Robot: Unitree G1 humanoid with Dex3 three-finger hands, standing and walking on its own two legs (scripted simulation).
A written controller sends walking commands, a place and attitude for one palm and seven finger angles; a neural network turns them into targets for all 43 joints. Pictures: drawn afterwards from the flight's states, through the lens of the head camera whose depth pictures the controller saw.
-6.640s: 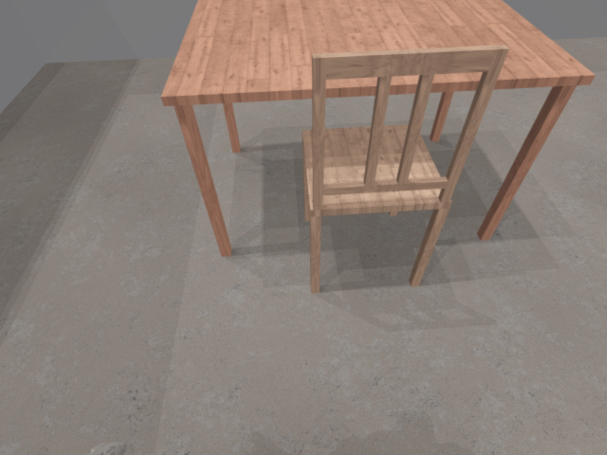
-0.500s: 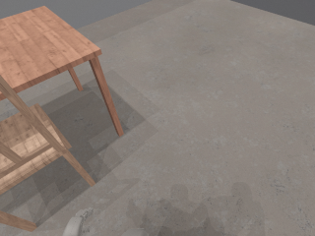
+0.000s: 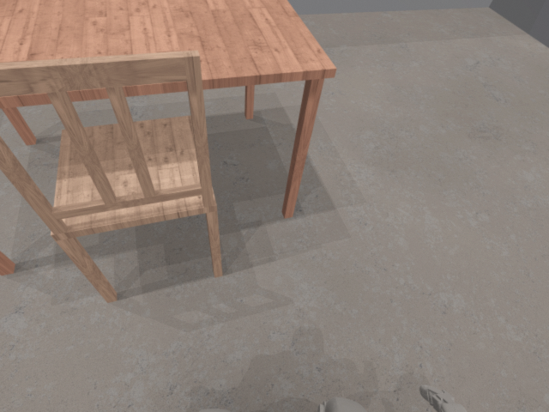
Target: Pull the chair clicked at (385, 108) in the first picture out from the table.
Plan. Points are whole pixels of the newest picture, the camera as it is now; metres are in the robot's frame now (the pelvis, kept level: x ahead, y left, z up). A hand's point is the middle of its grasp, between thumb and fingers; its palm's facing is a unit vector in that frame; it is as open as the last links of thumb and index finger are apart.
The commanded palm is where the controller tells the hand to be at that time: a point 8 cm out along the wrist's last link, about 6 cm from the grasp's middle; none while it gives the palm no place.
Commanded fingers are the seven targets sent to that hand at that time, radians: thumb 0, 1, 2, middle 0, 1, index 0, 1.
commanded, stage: turn to face it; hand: left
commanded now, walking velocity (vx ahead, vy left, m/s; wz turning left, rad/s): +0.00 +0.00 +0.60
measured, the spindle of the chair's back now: (87, 154) +0.56 +0.44 -0.06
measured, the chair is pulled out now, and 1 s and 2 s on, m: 0.00 0.00 0.00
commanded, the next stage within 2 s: take the last steps up to it in 0.54 s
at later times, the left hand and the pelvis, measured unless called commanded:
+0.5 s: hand out of the picture +0.06 +0.18 -0.13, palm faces +0.25 -0.93 -0.28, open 7.4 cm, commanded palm none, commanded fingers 0.00 0.90 0.90 -0.20 -0.30 -0.20 -0.30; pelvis +0.00 -0.04 +0.00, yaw +15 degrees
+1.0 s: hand out of the picture -0.09 +0.22 -0.17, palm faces +0.43 -0.88 -0.19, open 7.4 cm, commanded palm none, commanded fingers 0.00 0.90 0.90 -0.20 -0.30 -0.20 -0.30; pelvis +0.01 +0.04 +0.01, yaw +22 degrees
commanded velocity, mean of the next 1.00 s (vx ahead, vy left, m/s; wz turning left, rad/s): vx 0.11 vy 0.01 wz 0.26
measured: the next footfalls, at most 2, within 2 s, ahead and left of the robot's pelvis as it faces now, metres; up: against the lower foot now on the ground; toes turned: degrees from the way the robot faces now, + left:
right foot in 0.40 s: +0.06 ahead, -0.14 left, +0.00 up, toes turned +12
left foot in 0.82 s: -0.03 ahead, +0.11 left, +0.00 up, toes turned +24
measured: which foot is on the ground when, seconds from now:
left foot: down 0.00-0.40, up 0.42-0.80, down 0.82-1.00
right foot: up 0.00-0.38, down 0.40-0.82, up 0.84-1.00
